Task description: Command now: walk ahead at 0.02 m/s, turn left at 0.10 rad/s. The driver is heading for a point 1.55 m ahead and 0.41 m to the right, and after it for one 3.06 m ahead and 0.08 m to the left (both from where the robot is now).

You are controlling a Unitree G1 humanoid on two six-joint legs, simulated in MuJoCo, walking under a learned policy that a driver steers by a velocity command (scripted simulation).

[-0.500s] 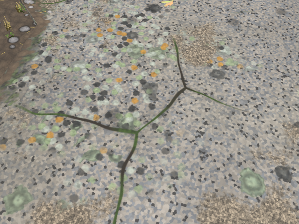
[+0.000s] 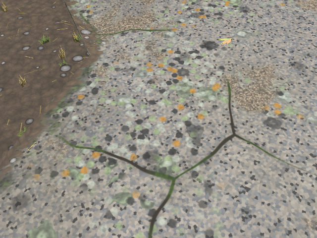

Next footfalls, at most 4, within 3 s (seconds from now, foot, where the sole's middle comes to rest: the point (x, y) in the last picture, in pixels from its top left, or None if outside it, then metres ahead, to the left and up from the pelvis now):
0.06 left None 0.02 0.15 -0.77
2.96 left None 0.45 0.13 -0.77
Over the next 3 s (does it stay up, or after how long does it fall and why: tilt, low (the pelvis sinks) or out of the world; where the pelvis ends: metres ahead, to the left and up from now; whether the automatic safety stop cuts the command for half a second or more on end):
stays up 0.30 0.04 -0.02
